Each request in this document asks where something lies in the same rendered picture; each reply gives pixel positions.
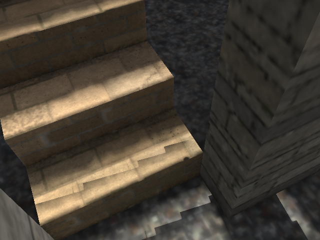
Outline stairs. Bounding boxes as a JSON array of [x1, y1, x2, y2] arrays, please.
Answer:
[[0, 0, 203, 240]]

